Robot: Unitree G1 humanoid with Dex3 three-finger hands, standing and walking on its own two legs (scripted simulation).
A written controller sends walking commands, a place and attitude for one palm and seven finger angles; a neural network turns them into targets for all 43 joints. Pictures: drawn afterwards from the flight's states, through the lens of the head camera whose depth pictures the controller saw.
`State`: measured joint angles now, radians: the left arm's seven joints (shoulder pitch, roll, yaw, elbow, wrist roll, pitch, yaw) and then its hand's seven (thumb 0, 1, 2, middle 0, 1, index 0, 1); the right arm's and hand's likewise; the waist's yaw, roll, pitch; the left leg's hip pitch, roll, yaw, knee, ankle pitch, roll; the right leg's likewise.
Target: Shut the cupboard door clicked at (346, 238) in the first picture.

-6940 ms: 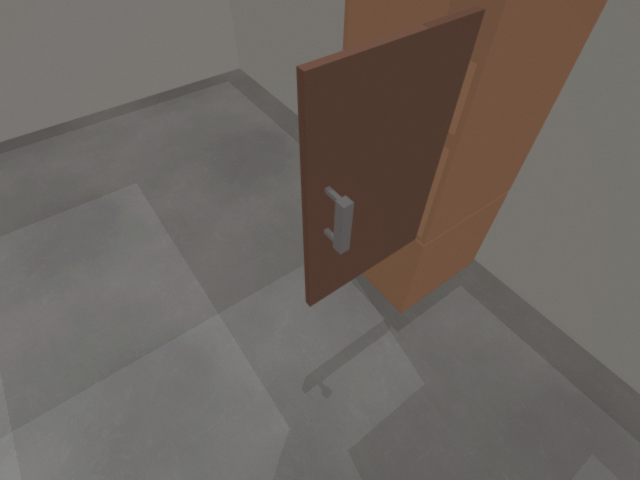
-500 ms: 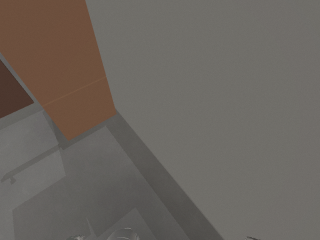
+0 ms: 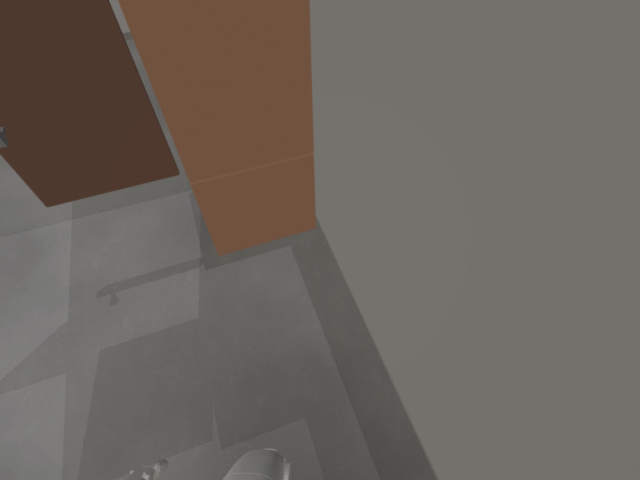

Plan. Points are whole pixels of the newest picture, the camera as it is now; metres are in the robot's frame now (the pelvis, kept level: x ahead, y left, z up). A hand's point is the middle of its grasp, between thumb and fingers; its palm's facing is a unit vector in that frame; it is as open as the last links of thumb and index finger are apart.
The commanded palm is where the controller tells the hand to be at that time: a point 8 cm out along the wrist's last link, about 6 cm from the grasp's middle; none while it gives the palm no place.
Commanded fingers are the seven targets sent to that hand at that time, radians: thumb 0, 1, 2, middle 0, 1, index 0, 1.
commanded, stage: turn to face it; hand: left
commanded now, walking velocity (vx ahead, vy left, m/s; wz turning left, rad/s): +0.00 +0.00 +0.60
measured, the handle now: out of the picture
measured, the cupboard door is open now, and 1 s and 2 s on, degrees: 91 91 91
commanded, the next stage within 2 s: take the last steps up to it in 0.60 s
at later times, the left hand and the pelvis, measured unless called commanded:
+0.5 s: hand out of the picture +0.07 +0.23 -0.16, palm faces +0.26 -0.93 -0.27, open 7.3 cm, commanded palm none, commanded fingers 0.00 0.90 0.90 -0.20 -0.30 -0.20 -0.30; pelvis +0.02 +0.00 +0.00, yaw +15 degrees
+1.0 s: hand out of the picture +0.02 +0.22 -0.17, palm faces +0.43 -0.88 -0.19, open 7.4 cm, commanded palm none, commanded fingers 0.00 0.90 0.90 -0.20 -0.30 -0.20 -0.30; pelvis +0.06 +0.02 +0.01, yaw +23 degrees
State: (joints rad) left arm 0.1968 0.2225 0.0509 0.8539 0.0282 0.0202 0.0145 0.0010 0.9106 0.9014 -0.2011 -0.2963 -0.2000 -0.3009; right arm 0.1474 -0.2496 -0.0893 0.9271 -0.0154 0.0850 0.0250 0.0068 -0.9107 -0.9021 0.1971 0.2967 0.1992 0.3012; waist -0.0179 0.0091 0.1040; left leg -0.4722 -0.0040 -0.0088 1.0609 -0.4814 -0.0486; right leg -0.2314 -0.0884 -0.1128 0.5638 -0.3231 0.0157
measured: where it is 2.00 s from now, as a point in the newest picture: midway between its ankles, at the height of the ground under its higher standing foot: (239, 423)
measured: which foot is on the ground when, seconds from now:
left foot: up 0.00-0.16, down 0.18-0.52, up 0.54-0.80, down 0.82-1.00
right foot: down 0.00-0.16, up 0.18-0.50, down 0.52-0.82, up 0.84-1.00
